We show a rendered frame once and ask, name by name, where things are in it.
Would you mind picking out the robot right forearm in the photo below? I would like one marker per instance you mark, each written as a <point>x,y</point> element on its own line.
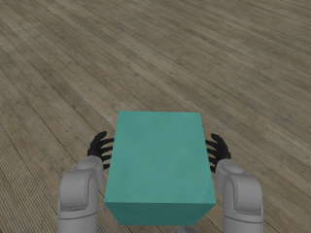
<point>242,198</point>

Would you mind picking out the right robot hand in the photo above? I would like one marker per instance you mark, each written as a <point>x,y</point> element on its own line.
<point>220,152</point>

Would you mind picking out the robot left forearm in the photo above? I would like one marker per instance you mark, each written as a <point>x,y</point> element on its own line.
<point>77,201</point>

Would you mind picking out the carton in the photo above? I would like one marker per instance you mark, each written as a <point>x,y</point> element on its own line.
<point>159,172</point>

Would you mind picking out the left robot hand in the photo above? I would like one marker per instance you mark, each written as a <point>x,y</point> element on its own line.
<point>96,149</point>

